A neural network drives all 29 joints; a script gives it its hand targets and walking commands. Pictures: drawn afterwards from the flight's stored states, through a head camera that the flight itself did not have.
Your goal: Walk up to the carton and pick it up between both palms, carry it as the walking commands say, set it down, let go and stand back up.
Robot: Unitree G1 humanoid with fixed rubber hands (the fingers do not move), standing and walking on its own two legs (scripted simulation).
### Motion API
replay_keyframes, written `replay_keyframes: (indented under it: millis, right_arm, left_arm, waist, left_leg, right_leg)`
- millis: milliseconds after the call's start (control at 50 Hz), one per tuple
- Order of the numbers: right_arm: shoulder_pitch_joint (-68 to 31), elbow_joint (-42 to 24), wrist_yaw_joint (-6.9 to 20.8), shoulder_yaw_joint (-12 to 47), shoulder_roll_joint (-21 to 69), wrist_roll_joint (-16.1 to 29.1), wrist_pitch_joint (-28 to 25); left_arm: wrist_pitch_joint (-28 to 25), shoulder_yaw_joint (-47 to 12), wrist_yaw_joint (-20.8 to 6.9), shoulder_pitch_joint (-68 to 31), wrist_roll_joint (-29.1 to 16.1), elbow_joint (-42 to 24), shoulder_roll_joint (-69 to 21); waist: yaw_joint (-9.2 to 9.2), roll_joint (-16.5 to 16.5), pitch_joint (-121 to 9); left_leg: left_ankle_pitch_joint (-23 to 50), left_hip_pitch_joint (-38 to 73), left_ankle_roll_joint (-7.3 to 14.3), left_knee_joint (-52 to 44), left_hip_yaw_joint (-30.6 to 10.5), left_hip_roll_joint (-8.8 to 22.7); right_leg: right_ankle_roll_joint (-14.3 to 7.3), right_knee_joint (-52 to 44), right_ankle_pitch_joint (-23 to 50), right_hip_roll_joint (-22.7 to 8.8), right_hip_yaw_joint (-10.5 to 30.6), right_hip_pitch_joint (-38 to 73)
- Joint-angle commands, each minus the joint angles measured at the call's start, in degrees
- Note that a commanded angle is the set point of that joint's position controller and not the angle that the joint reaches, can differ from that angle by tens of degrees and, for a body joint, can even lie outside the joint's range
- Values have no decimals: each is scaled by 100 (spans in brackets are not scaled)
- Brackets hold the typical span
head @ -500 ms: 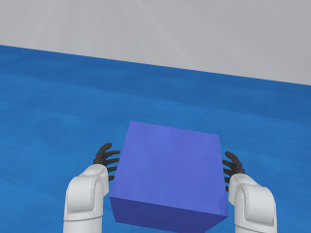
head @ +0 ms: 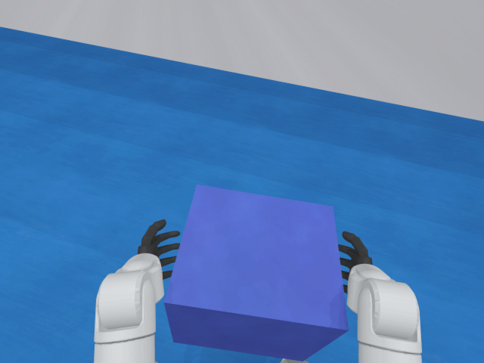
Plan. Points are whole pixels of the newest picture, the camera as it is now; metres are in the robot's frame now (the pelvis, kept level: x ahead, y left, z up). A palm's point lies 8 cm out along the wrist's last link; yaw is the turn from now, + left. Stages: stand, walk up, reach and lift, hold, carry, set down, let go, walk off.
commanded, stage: carry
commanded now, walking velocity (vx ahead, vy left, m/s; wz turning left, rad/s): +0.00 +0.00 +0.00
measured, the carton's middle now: (251, 275) +0.28 +0.00 +0.00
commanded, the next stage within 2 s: none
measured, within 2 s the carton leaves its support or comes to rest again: neither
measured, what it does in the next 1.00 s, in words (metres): steps on the spot: right foot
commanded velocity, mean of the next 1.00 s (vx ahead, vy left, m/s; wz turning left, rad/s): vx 0.00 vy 0.00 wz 0.00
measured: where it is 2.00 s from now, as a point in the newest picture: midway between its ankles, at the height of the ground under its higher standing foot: outside the picture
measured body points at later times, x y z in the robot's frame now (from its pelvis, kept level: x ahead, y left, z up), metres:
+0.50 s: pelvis -0.06 -0.02 +0.01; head -0.08 -0.02 +0.46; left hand +0.21 +0.14 +0.08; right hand +0.20 -0.19 +0.08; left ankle +0.05 +0.08 -0.71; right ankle +0.01 -0.13 -0.71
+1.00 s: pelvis -0.07 -0.04 +0.00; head -0.06 -0.04 +0.45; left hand +0.21 +0.12 +0.05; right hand +0.20 -0.21 +0.04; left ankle +0.05 +0.08 -0.71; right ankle +0.01 -0.13 -0.71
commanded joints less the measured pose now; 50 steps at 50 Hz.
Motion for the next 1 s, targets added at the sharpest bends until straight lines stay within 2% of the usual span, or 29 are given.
replay_keyframes:
  millis: [0, 40, 60, 80, 100, 120, 140, 160, 200, 220, 260, 300, 360, 500, 680, 800, 940, 980]
  right_arm:
    - [-4441, -1577, 1844, 4297, 5290, 2883, -371]
    - [-4326, -1631, 1773, 4241, 5240, 2798, -423]
    - [-4204, -1536, 1735, 4153, 5172, 2698, -443]
    - [-3975, -1390, 1701, 4052, 5090, 2578, -459]
    - [-3771, -1366, 1680, 4045, 5068, 2543, -461]
    - [-3609, -1460, 1680, 4146, 5076, 2632, -403]
    - [-3789, -1516, 1702, 4290, 5160, 2677, -361]
    - [-3963, -1572, 1735, 4360, 5154, 2776, -339]
    - [-3988, -1377, 1768, 4330, 5124, 2773, -315]
    - [-4016, -1353, 1778, 4310, 5106, 2761, -316]
    - [-4080, -1281, 1811, 4273, 5082, 2766, -287]
    - [-4122, -1159, 1837, 4231, 5078, 2755, -248]
    - [-4175, -1013, 1861, 4141, 5078, 2717, -269]
    - [-4267, -1050, 1820, 4060, 5175, 2709, -439]
    - [-4104, -1199, 1766, 4069, 5023, 2632, -775]
    - [-3882, -953, 1759, 3960, 4868, 2446, -1033]
    - [-3689, -666, 1751, 3917, 4725, 2289, -1364]
    - [-3704, -772, 1746, 4011, 4722, 2335, -1419]
  left_arm:
    - [-179, -4416, -1667, -4023, -2617, -873, -5716]
    - [-222, -4432, -1669, -4056, -2643, -1025, -5601]
    - [-235, -4381, -1671, -3941, -2585, -937, -5546]
    - [-251, -4334, -1677, -3791, -2534, -832, -5498]
    - [-263, -4373, -1689, -3631, -2544, -803, -5480]
    - [-216, -4545, -1701, -3497, -2724, -896, -5565]
    - [-179, -4463, -1726, -3379, -2693, -752, -5561]
    - [-159, -4420, -1732, -3342, -2685, -707, -5559]
    - [-122, -4292, -1743, -3278, -2568, -649, -5506]
    - [-126, -4249, -1739, -3321, -2515, -603, -5484]
    - [-117, -4213, -1728, -3367, -2465, -520, -5468]
    - [-97, -4181, -1727, -3439, -2443, -395, -5465]
    - [-124, -4140, -1728, -3570, -2413, -289, -5502]
    - [-283, -4167, -1704, -3823, -2476, -463, -5609]
    - [-614, -4162, -1665, -3591, -2346, -546, -5518]
    - [-889, -4072, -1659, -3432, -2174, -405, -5348]
    - [-1221, -4000, -1657, -3198, -2032, -191, -5200]
    - [-1275, -4066, -1651, -3188, -2070, -312, -5185]
  waist:
    - [107, 844, -1719]
    - [59, 1015, -1951]
    - [96, 1009, -2079]
    - [101, 782, -2224]
    - [63, 272, -2416]
    - [11, 50, -2527]
    - [6, -258, -2325]
    - [12, -211, -2197]
    - [45, 186, -2107]
    - [50, 191, -2033]
    - [58, 224, -1772]
    - [53, 257, -1581]
    - [36, 281, -1521]
    - [12, 187, -1811]
    - [25, 296, -2132]
    - [30, 312, -2153]
    - [16, 153, -1980]
    - [16, 107, -1959]
  left_leg:
    - [-1517, 97, 200, -2762, -1632, 1537]
    - [-626, 731, 230, -2403, -1495, 1476]
    - [-122, 1010, 184, -2124, -1395, 1414]
    - [511, 1218, 17, -1819, -1287, 1275]
    - [1030, 1192, -221, -1397, -1146, 1053]
    - [1016, 1189, -339, -1289, -1078, 896]
    - [986, 1077, -348, -1640, -886, 756]
    - [781, 1314, -304, -1558, -801, 761]
    - [190, 1297, -185, -1738, -983, 892]
    - [-244, 1162, -175, -1881, -1052, 914]
    - [-870, 847, -169, -2096, -1140, 936]
    - [-1107, 637, -214, -2182, -1109, 916]
    - [-1050, 615, -262, -2089, -985, 845]
    - [-767, 837, -228, -1744, -834, 698]
    - [-910, 817, -195, -1761, -918, 739]
    - [-901, 780, -225, -1703, -904, 723]
    - [-549, 866, -183, -1374, -770, 580]
    - [-409, 919, -169, -1281, -725, 545]
  right_leg:
    - [-63, 598, -172, 18, 1, 952]
    - [-127, -523, -273, 143, -128, 1173]
    - [-185, -1344, 15, 204, -212, 1472]
    - [-239, -2088, 462, 124, -90, 1815]
    - [-329, -2176, 1020, -326, 502, 2205]
    - [-378, -2103, 1632, -687, 815, 2321]
    - [-402, -2025, 1582, -640, 597, 2028]
    - [-362, -2203, 1063, -583, 637, 1612]
    - [-292, -2294, 64, -484, 516, 1454]
    - [-282, -2302, -368, -406, 464, 1377]
    - [-291, -2292, -807, -333, 432, 1254]
    - [-318, -2262, -1005, -309, 427, 1119]
    - [-360, -2291, -1176, -322, 489, 895]
    - [-432, -2401, -1427, -369, 628, 657]
    - [-462, -2086, -1174, -200, 452, 848]
    - [-484, -2072, -1162, -183, 471, 886]
    - [-467, -2358, -1352, -346, 672, 620]
    - [-466, -2444, -1386, -416, 728, 556]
